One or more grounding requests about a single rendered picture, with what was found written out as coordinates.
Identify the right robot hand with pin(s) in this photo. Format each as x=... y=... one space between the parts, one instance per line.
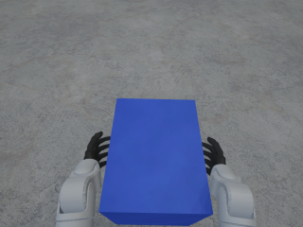
x=215 y=155

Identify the left robot forearm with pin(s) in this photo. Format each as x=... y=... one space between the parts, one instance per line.
x=77 y=197

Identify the right robot forearm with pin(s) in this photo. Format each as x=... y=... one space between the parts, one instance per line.
x=235 y=200

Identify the carton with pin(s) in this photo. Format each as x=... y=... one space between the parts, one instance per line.
x=155 y=171

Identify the left robot hand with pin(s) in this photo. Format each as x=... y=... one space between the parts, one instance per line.
x=93 y=148

